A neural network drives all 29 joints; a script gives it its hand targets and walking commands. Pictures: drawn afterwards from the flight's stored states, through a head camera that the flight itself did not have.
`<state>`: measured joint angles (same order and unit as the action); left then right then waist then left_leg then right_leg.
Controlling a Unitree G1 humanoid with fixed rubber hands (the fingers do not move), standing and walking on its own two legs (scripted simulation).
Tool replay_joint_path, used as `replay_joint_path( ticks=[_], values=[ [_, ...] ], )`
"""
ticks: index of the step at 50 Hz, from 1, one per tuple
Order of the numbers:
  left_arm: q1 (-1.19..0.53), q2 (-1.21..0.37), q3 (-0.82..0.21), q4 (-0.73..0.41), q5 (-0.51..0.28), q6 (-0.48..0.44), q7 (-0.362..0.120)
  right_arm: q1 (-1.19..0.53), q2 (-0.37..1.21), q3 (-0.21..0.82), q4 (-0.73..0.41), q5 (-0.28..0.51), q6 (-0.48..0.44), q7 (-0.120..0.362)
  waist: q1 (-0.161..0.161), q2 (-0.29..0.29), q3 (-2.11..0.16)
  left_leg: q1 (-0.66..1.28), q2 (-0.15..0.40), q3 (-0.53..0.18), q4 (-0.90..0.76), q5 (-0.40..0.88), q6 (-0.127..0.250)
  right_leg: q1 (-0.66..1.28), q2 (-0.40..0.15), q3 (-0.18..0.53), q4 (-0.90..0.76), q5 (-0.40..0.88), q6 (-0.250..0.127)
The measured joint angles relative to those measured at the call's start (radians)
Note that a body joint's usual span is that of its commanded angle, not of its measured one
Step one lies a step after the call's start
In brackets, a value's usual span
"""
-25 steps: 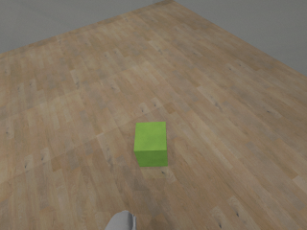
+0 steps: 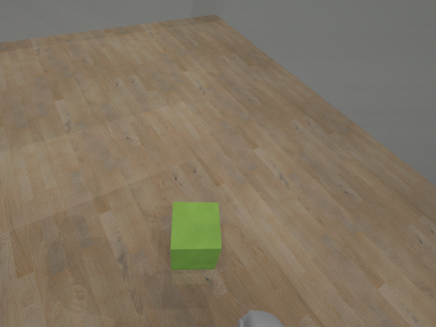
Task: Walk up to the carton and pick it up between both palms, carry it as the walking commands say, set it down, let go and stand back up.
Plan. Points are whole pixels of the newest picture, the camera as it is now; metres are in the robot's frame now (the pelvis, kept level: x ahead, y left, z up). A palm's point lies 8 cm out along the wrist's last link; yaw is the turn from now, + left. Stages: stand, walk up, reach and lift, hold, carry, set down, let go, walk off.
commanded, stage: walk up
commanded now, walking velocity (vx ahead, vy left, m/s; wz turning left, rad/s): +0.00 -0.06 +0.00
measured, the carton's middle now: (194, 236) +0.56 +0.00 -0.66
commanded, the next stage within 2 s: none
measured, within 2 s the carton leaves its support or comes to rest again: neither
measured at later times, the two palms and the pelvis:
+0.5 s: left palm out of the picture +0.07 +0.19 -0.14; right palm out of the picture +0.03 -0.27 -0.16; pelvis +0.04 -0.04 -0.01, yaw +0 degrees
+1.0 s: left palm (62, 307) +0.19 +0.29 -0.15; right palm out of the picture +0.02 -0.19 -0.11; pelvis +0.12 +0.04 +0.00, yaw +0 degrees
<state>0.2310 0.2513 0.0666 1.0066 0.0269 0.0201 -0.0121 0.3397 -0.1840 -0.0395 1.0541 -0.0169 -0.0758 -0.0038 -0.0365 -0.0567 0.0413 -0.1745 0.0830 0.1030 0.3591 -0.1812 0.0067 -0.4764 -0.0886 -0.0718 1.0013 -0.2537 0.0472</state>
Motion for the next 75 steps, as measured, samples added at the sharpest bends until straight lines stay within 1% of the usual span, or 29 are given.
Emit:
replay_joint_path(
  ticks=[6, 9, 11, 13, 15, 19, 24, 25, 26, 27, 29, 31, 33, 36, 38, 39, 40, 42, 44, 48, 52, 56, 58, 59, 61, 63, 65, 69, 75],
  values=[
    [-0.055, -0.026, -0.018, -0.012, -0.029, 0.011, 0.021, 0.009, 0.016, 0.018, 0.02, 0.001, 0.028, -0.017, -0.007, 0.014, 0.033, 0.04, -0.009, 0.009, 0.004, -0.024, -0.013, 0.089, 0.022, 0.023, -0.318, 0.007, -0.004],
    [-0.051, -0.039, -0.025, -0.008, -0.026, 0.003, 0.032, -0.005, 0.024, 0.016, 0.024, 0.007, 0.05, -0.021, -0.008, 0.012, 0.027, 0.037, -0.027, 0.018, 0.062, -0.068, -0.029, 0.195, 0.028, 0.002, -0.527, 0.107, -0.009],
    [-0.047, -0.064, -0.031, 0.004, -0.018, -0.01, 0.036, -0.024, 0.016, 0.017, 0.025, 0.009, 0.066, -0.023, -0.005, 0.048, 0.027, 0.029, -0.018, 0.008, 0.107, -0.106, -0.036, 0.216, 0.04, -0.007, -0.547, 0.097, -0.054],
    [-0.041, -0.086, -0.039, 0.013, -0.017, -0.012, 0.037, -0.035, 0.01, 0.019, 0.024, 0.01, 0.082, -0.027, 0.0, 0.084, 0.019, 0.031, -0.018, -0.021, 0.109, -0.124, -0.027, 0.224, 0.054, -0.013, -0.552, 0.089, -0.065],
    [-0.037, -0.1, -0.045, 0.023, -0.017, -0.01, 0.038, -0.041, 0.009, 0.021, 0.029, 0.01, 0.089, -0.026, 0.008, 0.106, 0.007, 0.039, -0.017, -0.043, 0.084, -0.089, -0.024, 0.239, 0.067, -0.019, -0.578, 0.096, -0.067],
    [-0.033, -0.106, -0.045, 0.043, -0.025, -0.016, 0.041, -0.047, 0.012, 0.025, 0.048, 0.008, 0.082, -0.026, 0.018, 0.109, -0.011, 0.061, -0.01, -0.053, 0.035, -0.071, -0.053, 0.265, 0.077, -0.027, -0.631, 0.117, -0.07],
    [-0.013, -0.1, -0.039, 0.068, -0.027, -0.026, 0.042, -0.054, 0.01, 0.024, 0.066, 0.004, 0.072, -0.027, 0.027, 0.091, -0.02, 0.075, -0.01, -0.058, 0.004, -0.058, -0.055, 0.28, 0.079, -0.031, -0.659, 0.127, -0.07],
    [-0.003, -0.095, -0.038, 0.066, -0.022, -0.027, 0.041, -0.05, 0.006, 0.02, 0.064, -0.001, 0.076, -0.021, 0.031, 0.086, -0.027, 0.053, -0.013, -0.056, 0.048, -0.119, -0.05, 0.27, 0.075, -0.029, -0.646, 0.117, -0.069],
    [0.009, -0.089, -0.035, 0.064, -0.017, -0.026, 0.042, -0.043, -0.002, 0.015, 0.059, -0.011, 0.085, -0.012, 0.037, 0.08, -0.037, 0.008, -0.021, -0.05, 0.151, -0.203, -0.047, 0.259, 0.067, -0.025, -0.633, 0.105, -0.068],
    [0.024, -0.079, -0.032, 0.063, -0.012, -0.025, 0.045, -0.039, -0.012, 0.012, 0.053, -0.02, 0.095, -0.004, 0.046, 0.072, -0.046, -0.045, -0.032, -0.047, 0.276, -0.241, -0.045, 0.251, 0.058, -0.018, -0.628, 0.096, -0.068],
    [0.061, -0.057, -0.026, 0.067, -0.008, -0.025, 0.047, -0.044, -0.034, 0.004, 0.037, -0.027, 0.101, 0.009, 0.062, 0.057, -0.053, -0.127, -0.045, -0.043, 0.452, -0.223, -0.052, 0.254, 0.038, 0.002, -0.643, 0.099, -0.061],
    [0.094, -0.035, -0.021, 0.079, -0.006, -0.026, 0.045, -0.055, -0.054, -0.002, 0.018, -0.026, 0.094, 0.017, 0.072, 0.045, -0.055, -0.159, -0.045, -0.041, 0.486, -0.207, -0.064, 0.265, 0.017, 0.018, -0.666, 0.124, -0.045],
    [0.117, -0.016, -0.018, 0.091, -0.003, -0.025, 0.042, -0.065, -0.068, -0.002, -0.001, -0.024, 0.092, 0.022, 0.075, 0.04, -0.057, -0.151, -0.038, -0.042, 0.421, -0.218, -0.068, 0.272, 0.002, 0.031, -0.671, 0.125, -0.026],
    [0.127, 0.01, -0.015, 0.1, 0.001, -0.018, 0.033, -0.073, -0.07, 0.002, -0.016, -0.017, 0.087, 0.021, 0.071, 0.033, -0.057, -0.092, -0.032, -0.024, 0.241, -0.198, -0.062, 0.267, -0.016, 0.042, -0.634, 0.089, -0.004],
    [0.127, 0.014, -0.019, 0.097, -0.002, -0.012, 0.027, -0.061, -0.074, 0.0, -0.018, -0.014, 0.065, 0.014, 0.052, 0.057, -0.057, -0.037, -0.02, -0.027, 0.114, -0.169, -0.056, 0.228, -0.01, 0.034, -0.516, -0.042, -0.01],
    [0.121, 0.017, -0.019, 0.092, 0.0, -0.007, 0.025, -0.052, -0.065, -0.003, -0.012, -0.018, 0.055, 0.007, 0.039, 0.056, -0.053, -0.041, -0.02, -0.028, 0.115, -0.09, -0.045, 0.191, -0.007, 0.039, -0.417, -0.121, -0.013],
    [0.112, 0.019, -0.018, 0.083, 0.004, 0.0, 0.022, -0.037, -0.051, -0.003, -0.007, -0.019, 0.05, 0.001, 0.028, 0.048, -0.051, -0.041, -0.021, -0.025, 0.131, -0.071, -0.031, 0.153, 0.0, 0.048, -0.319, -0.154, -0.015],
    [0.08, 0.021, -0.015, 0.057, 0.004, 0.006, 0.012, 0.011, -0.026, 0.001, 0.004, -0.015, 0.049, 0.0, 0.01, 0.04, -0.052, -0.011, -0.02, -0.028, 0.103, -0.077, -0.012, 0.09, 0.018, 0.048, -0.176, -0.116, -0.011],
    [0.043, 0.026, -0.011, 0.032, 0.004, 0.004, 0.001, 0.056, -0.004, 0.005, 0.01, -0.006, 0.044, -0.003, -0.008, 0.03, -0.047, 0.029, -0.017, -0.037, 0.046, -0.07, -0.009, 0.04, 0.028, 0.042, -0.087, -0.028, 0.0],
    [-0.024, 0.028, -0.012, 0.001, 0.003, 0.006, -0.013, 0.125, 0.022, 0.005, 0.01, -0.001, 0.016, -0.008, -0.025, 0.011, -0.031, 0.075, -0.004, -0.048, -0.009, -0.064, -0.015, -0.028, 0.031, 0.034, -0.026, 0.078, 0.016],
    [-0.075, 0.007, -0.022, -0.012, -0.005, 0.016, -0.014, 0.165, 0.036, 0.007, 0.009, -0.007, 0.005, -0.017, -0.033, 0.005, -0.013, 0.111, 0.007, -0.044, -0.028, -0.085, -0.022, -0.042, 0.027, 0.024, -0.101, 0.102, 0.013],
    [-0.117, -0.036, -0.038, -0.017, -0.031, 0.002, 0.005, 0.146, 0.042, 0.018, 0.034, -0.011, 0.027, -0.029, -0.036, 0.015, 0.022, 0.139, 0.005, -0.028, -0.006, -0.127, -0.035, 0.05, 0.054, 0.02, -0.357, 0.069, -0.014],
    [-0.12, -0.052, -0.042, -0.018, -0.029, -0.011, 0.015, 0.137, 0.044, 0.022, 0.045, -0.004, 0.038, -0.033, -0.04, 0.018, 0.029, 0.133, -0.007, -0.027, 0.052, -0.175, -0.045, 0.131, 0.06, -0.005, -0.516, 0.149, -0.021],
    [-0.117, -0.058, -0.042, -0.016, -0.021, -0.022, 0.021, 0.134, 0.043, 0.024, 0.049, 0.002, 0.042, -0.034, -0.038, 0.021, 0.028, 0.12, -0.013, -0.03, 0.096, -0.206, -0.05, 0.16, 0.056, -0.013, -0.558, 0.172, -0.044],
    [-0.121, -0.084, -0.042, -0.003, -0.015, -0.033, 0.027, 0.098, 0.034, 0.024, 0.051, 0.01, 0.054, -0.039, -0.032, 0.07, 0.042, 0.083, 0.0, -0.06, 0.18, -0.256, -0.043, 0.152, 0.071, -0.026, -0.519, 0.111, -0.068],
    [-0.121, -0.097, -0.042, 0.011, -0.016, -0.032, 0.034, 0.066, 0.033, 0.027, 0.047, 0.008, 0.066, -0.041, -0.023, 0.091, 0.046, 0.054, -0.009, -0.075, 0.21, -0.282, -0.031, 0.155, 0.071, -0.031, -0.503, 0.082, -0.071],
    [-0.12, -0.102, -0.04, 0.025, -0.018, -0.024, 0.041, 0.033, 0.033, 0.03, 0.046, 0.005, 0.071, -0.039, -0.01, 0.105, 0.044, 0.043, -0.014, -0.079, 0.169, -0.203, -0.025, 0.166, 0.074, -0.035, -0.51, 0.079, -0.067],
    [-0.095, -0.093, -0.035, 0.058, -0.026, -0.014, 0.048, -0.022, 0.043, 0.031, 0.06, 0.004, 0.069, -0.037, 0.012, 0.094, 0.017, 0.095, -0.018, -0.076, 0.086, -0.171, -0.044, 0.207, 0.077, -0.031, -0.564, 0.095, -0.064],
    [-0.045, -0.081, -0.031, 0.107, -0.026, -0.029, 0.049, -0.082, 0.031, 0.027, 0.084, 0.007, 0.061, -0.038, 0.038, 0.085, -0.014, 0.146, -0.024, -0.078, -0.005, -0.133, -0.041, 0.256, 0.075, -0.035, -0.644, 0.127, -0.059]
  ],
)
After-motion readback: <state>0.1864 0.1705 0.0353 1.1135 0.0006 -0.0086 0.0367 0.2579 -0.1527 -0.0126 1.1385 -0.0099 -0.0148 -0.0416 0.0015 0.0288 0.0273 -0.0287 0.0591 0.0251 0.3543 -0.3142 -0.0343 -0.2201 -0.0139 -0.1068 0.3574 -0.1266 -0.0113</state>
